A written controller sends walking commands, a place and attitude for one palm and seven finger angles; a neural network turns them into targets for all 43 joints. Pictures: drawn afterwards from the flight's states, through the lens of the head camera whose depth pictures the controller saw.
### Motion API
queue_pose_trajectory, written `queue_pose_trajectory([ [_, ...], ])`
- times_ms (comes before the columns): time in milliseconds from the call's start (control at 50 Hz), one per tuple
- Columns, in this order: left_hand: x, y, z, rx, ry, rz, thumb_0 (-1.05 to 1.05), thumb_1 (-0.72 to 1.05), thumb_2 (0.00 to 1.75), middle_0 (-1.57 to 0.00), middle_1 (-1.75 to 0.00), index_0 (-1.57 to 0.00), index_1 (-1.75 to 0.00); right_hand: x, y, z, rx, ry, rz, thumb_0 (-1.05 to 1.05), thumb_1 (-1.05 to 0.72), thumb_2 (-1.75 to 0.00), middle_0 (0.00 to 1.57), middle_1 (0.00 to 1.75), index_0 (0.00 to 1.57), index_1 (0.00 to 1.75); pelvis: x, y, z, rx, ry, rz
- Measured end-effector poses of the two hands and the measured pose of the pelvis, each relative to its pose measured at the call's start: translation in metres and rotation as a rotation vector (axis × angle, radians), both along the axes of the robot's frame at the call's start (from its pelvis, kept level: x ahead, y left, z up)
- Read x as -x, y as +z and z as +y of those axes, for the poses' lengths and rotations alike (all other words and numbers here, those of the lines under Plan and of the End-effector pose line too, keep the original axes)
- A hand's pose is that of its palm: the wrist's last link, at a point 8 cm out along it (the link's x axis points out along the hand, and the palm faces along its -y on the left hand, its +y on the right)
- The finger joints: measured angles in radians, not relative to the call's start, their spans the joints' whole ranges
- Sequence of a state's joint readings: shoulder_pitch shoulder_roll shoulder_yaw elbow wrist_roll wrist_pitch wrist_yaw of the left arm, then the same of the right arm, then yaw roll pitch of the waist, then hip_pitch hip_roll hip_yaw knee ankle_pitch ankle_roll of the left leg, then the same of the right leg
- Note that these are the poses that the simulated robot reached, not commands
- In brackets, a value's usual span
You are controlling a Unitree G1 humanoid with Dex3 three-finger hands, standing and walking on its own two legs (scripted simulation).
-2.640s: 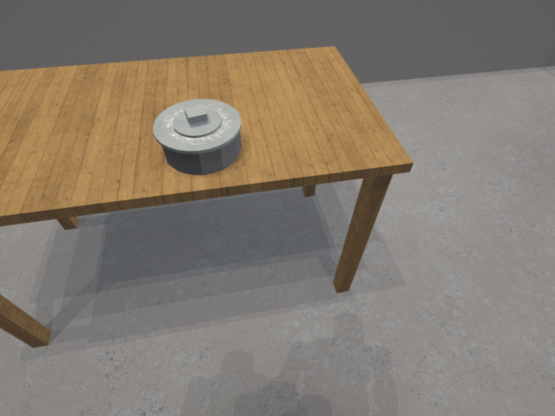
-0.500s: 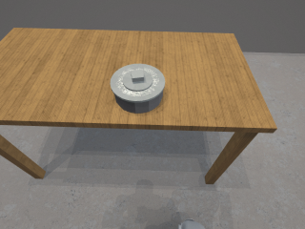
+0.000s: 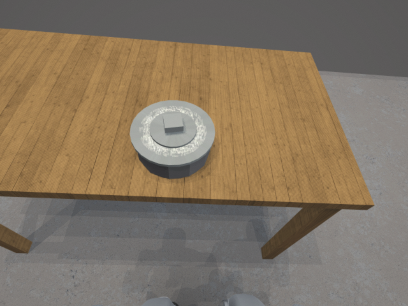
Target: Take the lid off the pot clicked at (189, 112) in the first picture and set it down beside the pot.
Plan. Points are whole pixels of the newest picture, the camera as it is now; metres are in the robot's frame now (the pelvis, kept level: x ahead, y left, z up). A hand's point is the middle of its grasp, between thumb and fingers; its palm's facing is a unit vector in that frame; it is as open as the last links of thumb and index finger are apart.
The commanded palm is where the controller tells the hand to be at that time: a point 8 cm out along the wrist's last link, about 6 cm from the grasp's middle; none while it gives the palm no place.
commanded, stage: come to a stop and stand still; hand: left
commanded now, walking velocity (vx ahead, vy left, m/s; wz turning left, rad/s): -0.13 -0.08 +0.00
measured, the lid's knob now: (173, 122) +0.47 +0.10 +0.05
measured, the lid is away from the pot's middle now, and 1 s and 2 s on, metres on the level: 0.00 0.00 0.00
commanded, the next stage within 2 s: look again from close up in 0.72 s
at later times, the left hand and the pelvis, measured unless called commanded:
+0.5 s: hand out of the picture +0.02 +0.15 -0.18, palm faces +0.01 -0.97 -0.23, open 7.4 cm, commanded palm none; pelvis -0.05 -0.03 -0.01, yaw +1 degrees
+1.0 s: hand out of the picture -0.07 +0.16 -0.18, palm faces +0.03 -0.98 -0.18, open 7.4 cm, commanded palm none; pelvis -0.07 -0.02 +0.00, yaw +1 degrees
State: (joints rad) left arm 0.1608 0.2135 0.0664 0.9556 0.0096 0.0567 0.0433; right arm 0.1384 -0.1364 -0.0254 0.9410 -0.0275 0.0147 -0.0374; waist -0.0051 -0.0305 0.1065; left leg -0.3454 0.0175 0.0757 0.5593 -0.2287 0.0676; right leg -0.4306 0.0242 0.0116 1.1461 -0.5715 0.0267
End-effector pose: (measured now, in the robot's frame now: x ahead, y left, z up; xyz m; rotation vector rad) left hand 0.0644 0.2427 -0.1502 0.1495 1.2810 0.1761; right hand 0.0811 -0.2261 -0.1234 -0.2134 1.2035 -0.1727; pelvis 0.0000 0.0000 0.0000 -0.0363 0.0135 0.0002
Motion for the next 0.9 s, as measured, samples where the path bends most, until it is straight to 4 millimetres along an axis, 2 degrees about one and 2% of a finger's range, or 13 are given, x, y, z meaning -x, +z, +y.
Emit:
queue_pose_trajectory([
  [80,0.003,0.007,0.006,-0.021,-0.003,-0.006,0.00,0.91,0.90,-0.19,-0.30,-0.20,-0.30,-0.004,0.004,-0.004,0.000,0.008,-0.018,0.00,-0.92,-0.89,0.20,0.30,0.21,0.30,0.008,0.004,-0.003,-0.002,-0.005,0.013],
  [140,0.009,0.010,0.004,-0.033,-0.013,-0.006,0.00,0.91,0.90,-0.19,-0.30,-0.19,-0.30,0.001,0.004,-0.011,-0.003,0.005,-0.029,0.00,-0.91,-0.89,0.20,0.30,0.21,0.30,0.016,0.004,-0.008,-0.004,-0.006,0.013],
  [220,0.021,0.016,-0.005,-0.059,-0.053,-0.039,0.00,0.91,0.90,-0.19,-0.30,-0.19,-0.30,0.017,-0.003,-0.026,-0.027,-0.005,-0.045,0.00,-0.91,-0.89,0.20,0.30,0.21,0.30,0.027,-0.001,-0.019,-0.018,-0.014,0.010],
  [280,0.035,0.012,-0.013,-0.090,-0.073,-0.070,0.00,0.91,0.90,-0.19,-0.30,-0.19,-0.30,0.027,-0.015,-0.042,-0.044,-0.030,-0.069,0.00,-0.91,-0.89,0.20,0.30,0.21,0.30,0.037,-0.013,-0.031,-0.042,-0.021,0.002],
  [340,0.050,0.012,-0.024,-0.085,-0.087,-0.053,0.00,0.91,0.90,-0.19,-0.30,-0.19,-0.30,0.041,-0.022,-0.052,-0.047,-0.047,-0.065,0.00,-0.91,-0.89,0.20,0.30,0.21,0.30,0.043,-0.016,-0.033,-0.010,0.004,-0.025],
  [400,0.055,0.009,-0.030,-0.070,-0.077,-0.067,0.00,0.91,0.90,-0.20,-0.30,-0.20,-0.30,0.059,-0.025,-0.056,-0.038,-0.058,-0.050,0.00,-0.91,-0.89,0.20,0.30,0.20,0.30,0.045,-0.018,-0.033,0.004,0.014,-0.039],
  [520,0.053,0.006,-0.043,-0.017,-0.065,-0.105,0.00,0.91,0.90,-0.20,-0.30,-0.20,-0.30,0.095,-0.020,-0.046,-0.040,-0.047,0.025,0.00,-0.91,-0.89,0.19,0.30,0.20,0.30,0.055,-0.013,-0.033,-0.008,0.012,-0.045],
  [620,0.066,0.008,-0.049,0.006,-0.057,-0.104,0.00,0.91,0.90,-0.20,-0.30,-0.20,-0.30,0.115,-0.020,-0.037,-0.056,-0.045,0.075,0.00,-0.93,-0.89,0.20,0.30,0.20,0.30,0.063,-0.009,-0.033,-0.003,0.013,-0.032],
  [740,0.092,0.002,-0.048,0.018,-0.043,-0.039,0.00,0.91,0.90,-0.20,-0.30,-0.20,-0.30,0.123,-0.017,-0.034,-0.055,-0.057,0.076,0.00,-0.93,-0.89,0.20,0.30,0.20,0.30,0.065,-0.008,-0.030,-0.004,0.011,-0.034],
  [900,0.120,-0.002,-0.039,0.029,-0.014,0.025,0.00,0.91,0.90,-0.20,-0.30,-0.20,-0.30,0.122,-0.012,-0.028,-0.042,-0.052,0.075,0.00,-0.93,-0.89,0.20,0.30,0.20,0.30,0.065,-0.004,-0.023,-0.005,0.010,-0.036],
])
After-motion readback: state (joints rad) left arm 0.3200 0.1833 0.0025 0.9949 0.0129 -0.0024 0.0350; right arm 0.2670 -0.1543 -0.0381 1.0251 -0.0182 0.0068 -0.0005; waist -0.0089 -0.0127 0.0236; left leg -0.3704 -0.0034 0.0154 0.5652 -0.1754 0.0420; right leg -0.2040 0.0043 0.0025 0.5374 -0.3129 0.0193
